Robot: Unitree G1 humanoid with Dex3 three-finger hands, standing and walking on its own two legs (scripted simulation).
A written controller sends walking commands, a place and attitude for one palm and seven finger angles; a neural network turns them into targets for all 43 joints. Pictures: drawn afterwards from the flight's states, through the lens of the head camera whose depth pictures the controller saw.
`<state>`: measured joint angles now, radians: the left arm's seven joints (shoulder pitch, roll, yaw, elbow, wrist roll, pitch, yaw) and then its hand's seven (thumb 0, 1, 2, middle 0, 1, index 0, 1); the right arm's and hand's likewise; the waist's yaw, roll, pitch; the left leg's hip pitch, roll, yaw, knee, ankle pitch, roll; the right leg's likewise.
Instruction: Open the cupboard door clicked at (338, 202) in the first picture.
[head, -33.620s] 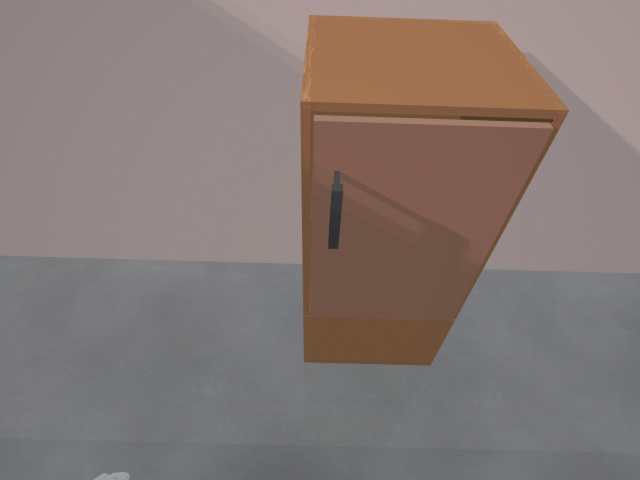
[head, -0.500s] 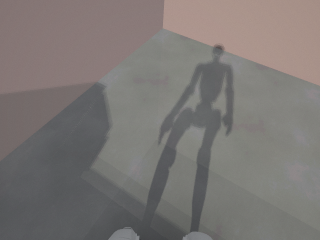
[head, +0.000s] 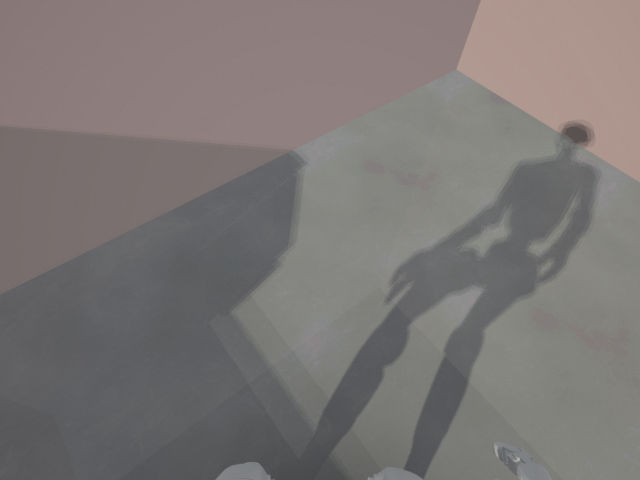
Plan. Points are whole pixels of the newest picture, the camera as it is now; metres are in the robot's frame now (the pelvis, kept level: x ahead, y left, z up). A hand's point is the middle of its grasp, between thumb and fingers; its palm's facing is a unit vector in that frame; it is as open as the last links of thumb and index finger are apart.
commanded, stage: turn to face it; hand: left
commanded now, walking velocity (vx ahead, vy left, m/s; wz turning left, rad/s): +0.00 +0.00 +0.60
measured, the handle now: out of the picture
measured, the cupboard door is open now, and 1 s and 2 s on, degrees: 49 49 49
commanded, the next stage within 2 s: none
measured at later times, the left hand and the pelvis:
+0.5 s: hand out of the picture +0.01 +0.16 -0.17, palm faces +0.33 -0.92 -0.23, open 7.4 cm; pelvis +0.02 -0.05 +0.00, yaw +19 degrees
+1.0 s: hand out of the picture -0.03 +0.12 -0.15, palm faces +0.59 -0.77 -0.25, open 7.4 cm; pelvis +0.03 -0.09 +0.01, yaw +37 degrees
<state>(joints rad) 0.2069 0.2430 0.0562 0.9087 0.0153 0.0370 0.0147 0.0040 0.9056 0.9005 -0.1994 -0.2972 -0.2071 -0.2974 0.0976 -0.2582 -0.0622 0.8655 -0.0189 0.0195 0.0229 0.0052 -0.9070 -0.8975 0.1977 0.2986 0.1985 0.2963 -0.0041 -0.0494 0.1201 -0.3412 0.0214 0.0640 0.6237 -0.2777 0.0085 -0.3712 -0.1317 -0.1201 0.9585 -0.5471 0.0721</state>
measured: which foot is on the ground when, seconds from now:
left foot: down 0.00-0.18, up 0.20-0.46, down 0.48-0.76, up 0.78-1.00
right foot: up 0.00-0.18, down 0.20-0.48, up 0.50-0.74, down 0.76-1.00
